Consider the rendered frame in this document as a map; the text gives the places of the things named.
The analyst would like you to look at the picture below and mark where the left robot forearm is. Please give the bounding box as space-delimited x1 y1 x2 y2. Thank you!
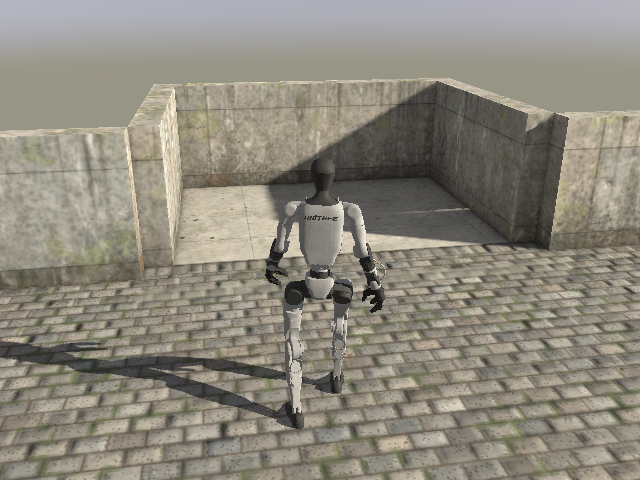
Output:
266 238 284 271

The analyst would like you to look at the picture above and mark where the left robot thigh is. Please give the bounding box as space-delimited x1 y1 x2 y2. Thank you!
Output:
283 280 306 360

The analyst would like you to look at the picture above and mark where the left robot upper arm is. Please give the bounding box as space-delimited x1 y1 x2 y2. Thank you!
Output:
273 200 302 253

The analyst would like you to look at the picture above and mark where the left robot foot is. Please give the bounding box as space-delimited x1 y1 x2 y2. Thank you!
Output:
285 401 304 428

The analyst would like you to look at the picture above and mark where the left robot hand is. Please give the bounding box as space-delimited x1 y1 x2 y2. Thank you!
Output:
265 266 289 285

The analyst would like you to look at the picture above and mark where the right robot forearm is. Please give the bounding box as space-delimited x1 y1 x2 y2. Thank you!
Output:
359 243 381 290

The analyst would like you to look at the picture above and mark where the right robot upper arm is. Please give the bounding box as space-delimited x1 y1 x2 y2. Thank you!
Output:
343 202 369 259

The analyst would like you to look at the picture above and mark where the right robot hand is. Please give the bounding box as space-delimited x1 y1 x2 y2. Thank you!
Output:
362 285 385 313

